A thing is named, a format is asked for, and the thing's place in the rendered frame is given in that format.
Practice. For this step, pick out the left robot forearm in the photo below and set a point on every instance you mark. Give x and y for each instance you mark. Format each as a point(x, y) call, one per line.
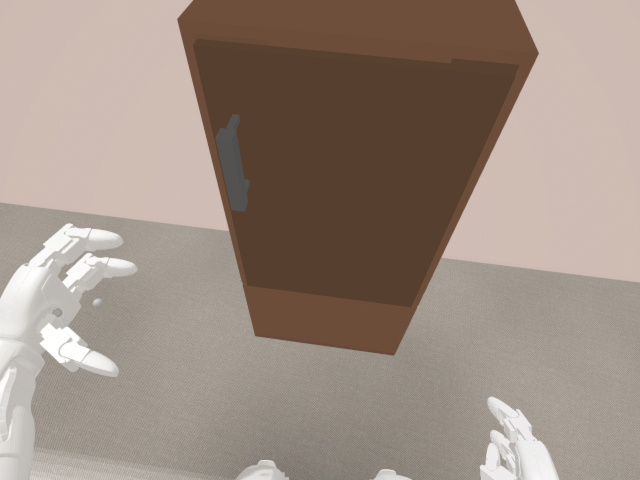
point(20, 364)

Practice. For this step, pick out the cupboard door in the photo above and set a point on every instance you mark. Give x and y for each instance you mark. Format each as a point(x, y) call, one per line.
point(356, 162)

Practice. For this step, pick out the handle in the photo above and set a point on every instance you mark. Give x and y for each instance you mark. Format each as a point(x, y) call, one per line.
point(229, 153)

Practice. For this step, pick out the robot right shin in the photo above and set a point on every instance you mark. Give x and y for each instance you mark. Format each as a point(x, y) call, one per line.
point(386, 471)

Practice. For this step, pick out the left robot hand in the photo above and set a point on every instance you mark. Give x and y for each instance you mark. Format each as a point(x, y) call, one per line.
point(35, 290)

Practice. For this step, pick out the right robot hand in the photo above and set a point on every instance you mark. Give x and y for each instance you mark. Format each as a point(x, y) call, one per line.
point(527, 459)

